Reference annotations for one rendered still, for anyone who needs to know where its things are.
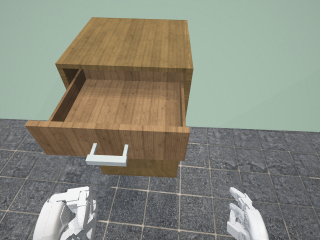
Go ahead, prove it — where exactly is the left robot hand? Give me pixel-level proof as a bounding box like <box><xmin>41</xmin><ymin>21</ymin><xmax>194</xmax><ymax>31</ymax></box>
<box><xmin>32</xmin><ymin>186</ymin><xmax>99</xmax><ymax>240</ymax></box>

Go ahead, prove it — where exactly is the right robot hand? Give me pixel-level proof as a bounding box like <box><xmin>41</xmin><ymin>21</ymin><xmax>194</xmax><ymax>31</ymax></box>
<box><xmin>227</xmin><ymin>187</ymin><xmax>269</xmax><ymax>240</ymax></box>

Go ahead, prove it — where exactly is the handle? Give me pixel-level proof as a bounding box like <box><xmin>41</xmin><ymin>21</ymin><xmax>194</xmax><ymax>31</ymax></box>
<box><xmin>85</xmin><ymin>143</ymin><xmax>129</xmax><ymax>167</ymax></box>

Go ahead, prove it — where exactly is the cabinet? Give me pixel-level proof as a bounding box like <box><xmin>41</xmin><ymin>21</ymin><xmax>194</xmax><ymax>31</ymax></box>
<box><xmin>55</xmin><ymin>17</ymin><xmax>194</xmax><ymax>178</ymax></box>

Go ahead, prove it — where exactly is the drawer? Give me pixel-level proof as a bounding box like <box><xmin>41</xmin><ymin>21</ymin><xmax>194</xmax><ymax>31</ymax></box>
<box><xmin>25</xmin><ymin>69</ymin><xmax>190</xmax><ymax>161</ymax></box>

